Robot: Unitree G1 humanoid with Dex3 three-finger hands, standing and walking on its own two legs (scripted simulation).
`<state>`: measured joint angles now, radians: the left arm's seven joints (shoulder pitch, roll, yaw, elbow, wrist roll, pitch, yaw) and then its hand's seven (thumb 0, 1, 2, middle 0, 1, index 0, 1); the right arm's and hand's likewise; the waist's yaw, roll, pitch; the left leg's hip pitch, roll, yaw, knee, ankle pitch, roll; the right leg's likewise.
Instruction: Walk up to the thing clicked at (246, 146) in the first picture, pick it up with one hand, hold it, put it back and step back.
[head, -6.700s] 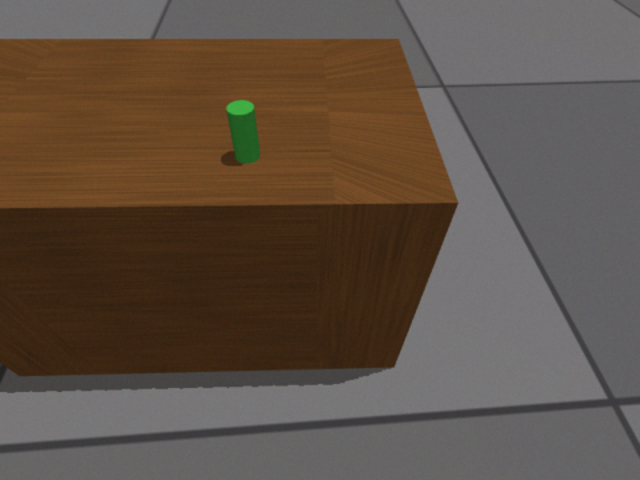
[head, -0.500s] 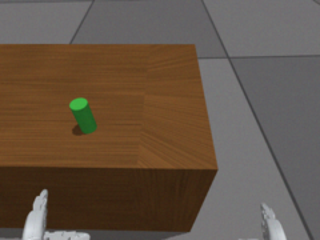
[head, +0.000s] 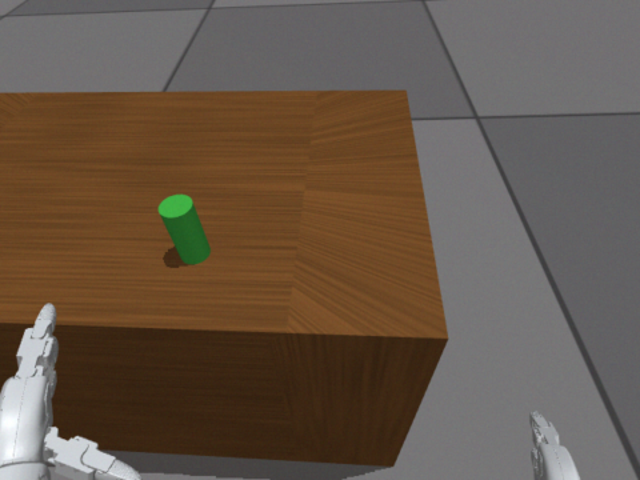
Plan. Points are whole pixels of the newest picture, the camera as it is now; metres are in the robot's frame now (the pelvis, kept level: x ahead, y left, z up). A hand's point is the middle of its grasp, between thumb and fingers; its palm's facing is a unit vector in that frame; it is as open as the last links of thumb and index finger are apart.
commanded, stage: rise first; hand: left
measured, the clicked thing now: (186, 230) +0.47 +0.24 +0.03
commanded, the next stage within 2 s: go down in 0.76 s
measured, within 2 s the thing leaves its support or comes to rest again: neither
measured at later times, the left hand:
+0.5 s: hand (66, 392) +0.18 +0.26 +0.11, palm faces +0.34 -0.83 -0.44, open 17.5 cm
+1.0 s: hand (55, 378) +0.18 +0.26 +0.13, palm faces +0.36 -0.83 -0.43, open 17.6 cm
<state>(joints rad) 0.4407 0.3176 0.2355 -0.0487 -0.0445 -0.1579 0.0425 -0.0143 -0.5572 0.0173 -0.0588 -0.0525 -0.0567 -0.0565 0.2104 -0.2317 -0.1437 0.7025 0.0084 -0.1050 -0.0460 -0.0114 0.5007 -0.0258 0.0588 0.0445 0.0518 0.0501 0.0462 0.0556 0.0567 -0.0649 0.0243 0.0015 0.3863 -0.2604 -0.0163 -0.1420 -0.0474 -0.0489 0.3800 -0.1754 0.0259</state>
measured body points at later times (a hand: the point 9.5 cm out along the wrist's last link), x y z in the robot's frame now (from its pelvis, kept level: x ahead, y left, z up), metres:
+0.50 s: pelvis +0.00 +0.00 +0.00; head +0.00 -0.02 +0.45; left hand +0.16 +0.30 +0.13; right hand +0.16 -0.27 -0.10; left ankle -0.03 +0.13 -0.74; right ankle +0.02 -0.14 -0.74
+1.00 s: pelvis +0.00 +0.00 +0.00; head -0.01 -0.02 +0.45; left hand +0.16 +0.30 +0.16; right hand +0.16 -0.27 -0.10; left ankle -0.03 +0.13 -0.74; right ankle +0.02 -0.14 -0.74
